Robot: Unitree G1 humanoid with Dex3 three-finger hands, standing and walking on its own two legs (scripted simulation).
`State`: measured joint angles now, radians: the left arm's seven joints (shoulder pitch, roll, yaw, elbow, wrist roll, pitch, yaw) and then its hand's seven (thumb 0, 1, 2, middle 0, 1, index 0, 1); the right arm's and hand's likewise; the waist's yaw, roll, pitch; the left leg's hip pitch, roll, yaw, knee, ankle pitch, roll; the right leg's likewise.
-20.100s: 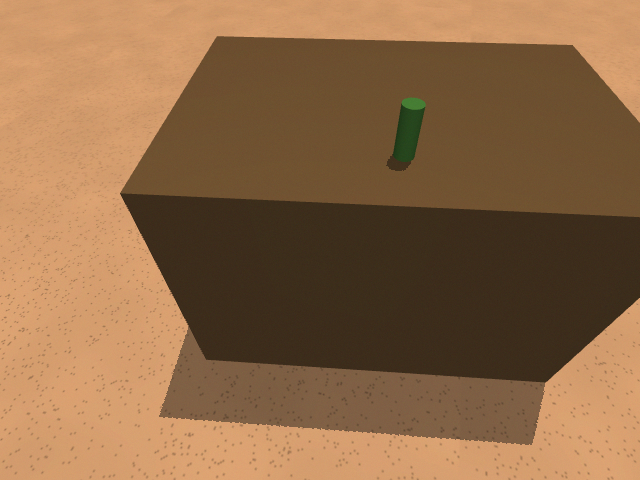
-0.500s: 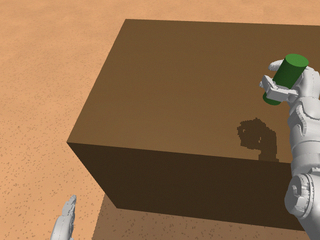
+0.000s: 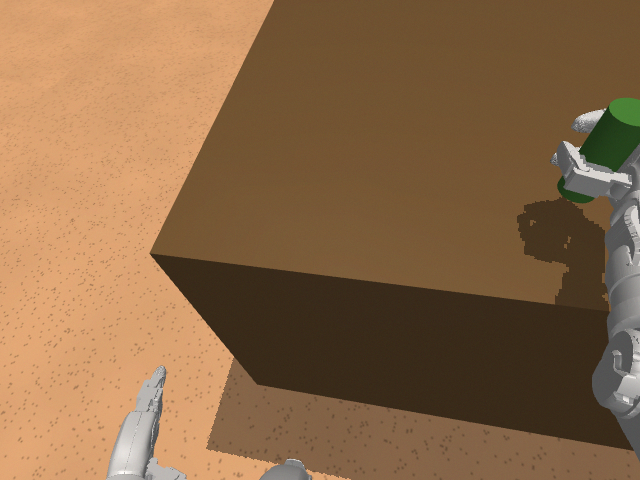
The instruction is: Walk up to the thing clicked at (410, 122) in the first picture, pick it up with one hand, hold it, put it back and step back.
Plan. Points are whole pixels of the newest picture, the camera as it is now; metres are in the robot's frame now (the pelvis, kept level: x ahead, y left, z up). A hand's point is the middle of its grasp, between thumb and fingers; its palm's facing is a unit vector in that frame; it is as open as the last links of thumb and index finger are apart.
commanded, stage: lower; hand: right
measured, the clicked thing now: (601, 155) +0.50 -0.25 +0.12
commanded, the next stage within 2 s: loosen in 0.92 s
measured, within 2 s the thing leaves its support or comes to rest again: rests again in 0.76 s
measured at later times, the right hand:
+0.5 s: hand (575, 170) +0.51 -0.24 +0.08, palm faces +0.23 +0.97 +0.01, open 5.8 cm
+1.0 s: hand (567, 179) +0.51 -0.24 +0.07, palm faces +0.23 +0.97 +0.01, open 5.8 cm
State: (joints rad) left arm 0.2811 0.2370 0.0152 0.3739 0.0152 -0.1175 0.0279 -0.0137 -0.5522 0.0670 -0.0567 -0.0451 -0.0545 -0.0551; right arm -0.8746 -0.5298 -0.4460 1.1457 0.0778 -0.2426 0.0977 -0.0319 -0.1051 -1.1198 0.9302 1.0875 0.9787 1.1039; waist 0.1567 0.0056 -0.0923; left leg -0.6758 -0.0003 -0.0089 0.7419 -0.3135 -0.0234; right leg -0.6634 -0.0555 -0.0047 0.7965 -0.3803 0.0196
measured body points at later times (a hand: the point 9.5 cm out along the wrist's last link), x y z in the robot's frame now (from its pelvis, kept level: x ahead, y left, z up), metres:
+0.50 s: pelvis +0.00 +0.00 -0.02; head +0.10 -0.02 +0.42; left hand +0.15 +0.26 -0.06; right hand +0.49 -0.29 +0.09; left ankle +0.02 +0.14 -0.71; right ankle +0.00 -0.13 -0.71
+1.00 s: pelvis +0.00 +0.00 -0.03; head +0.11 -0.03 +0.41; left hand +0.15 +0.27 -0.06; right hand +0.49 -0.29 +0.07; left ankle +0.02 +0.14 -0.71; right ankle +0.00 -0.13 -0.71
